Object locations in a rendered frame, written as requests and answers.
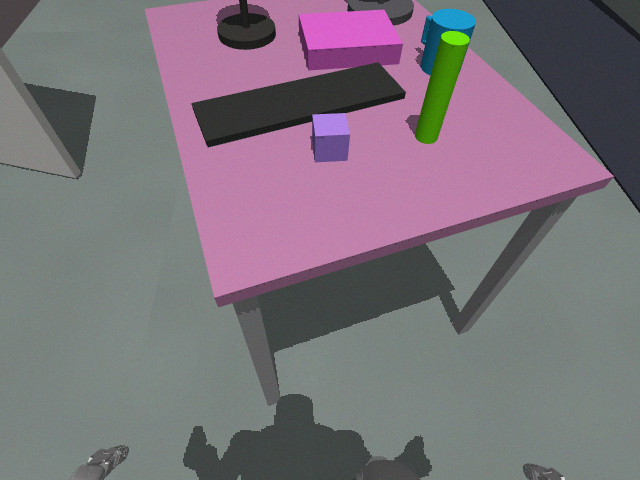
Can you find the desk lamp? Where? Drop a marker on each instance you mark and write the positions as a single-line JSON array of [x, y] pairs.
[[398, 11], [246, 30]]

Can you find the left robot hand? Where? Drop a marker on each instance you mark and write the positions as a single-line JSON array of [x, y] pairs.
[[101, 463]]

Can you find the table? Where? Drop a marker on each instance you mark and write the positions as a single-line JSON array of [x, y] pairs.
[[269, 216]]

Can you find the right robot hand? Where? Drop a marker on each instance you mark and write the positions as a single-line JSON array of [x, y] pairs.
[[535, 472]]

